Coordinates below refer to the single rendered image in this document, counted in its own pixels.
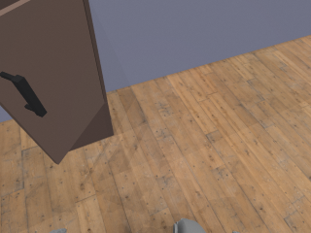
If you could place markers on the right robot thigh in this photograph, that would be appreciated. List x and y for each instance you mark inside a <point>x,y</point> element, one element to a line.
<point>187,226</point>

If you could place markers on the cupboard door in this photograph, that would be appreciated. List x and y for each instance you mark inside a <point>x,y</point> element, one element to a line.
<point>48,42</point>

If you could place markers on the handle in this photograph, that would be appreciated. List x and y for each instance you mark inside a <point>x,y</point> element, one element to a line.
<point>27,93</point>

